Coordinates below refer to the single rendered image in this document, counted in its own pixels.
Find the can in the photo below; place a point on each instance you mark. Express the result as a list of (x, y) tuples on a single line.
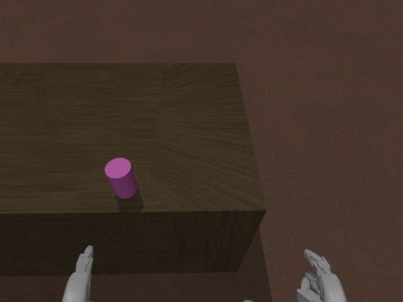
[(121, 177)]

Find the left robot hand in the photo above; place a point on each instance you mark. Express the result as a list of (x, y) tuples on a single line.
[(79, 284)]

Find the right robot hand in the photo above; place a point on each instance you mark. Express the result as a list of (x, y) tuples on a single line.
[(327, 286)]

